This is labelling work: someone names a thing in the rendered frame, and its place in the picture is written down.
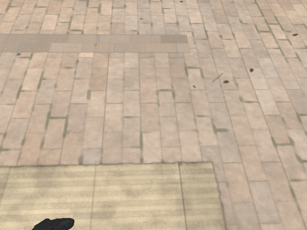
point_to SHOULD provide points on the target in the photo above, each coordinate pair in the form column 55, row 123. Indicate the left robot hand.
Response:
column 55, row 224

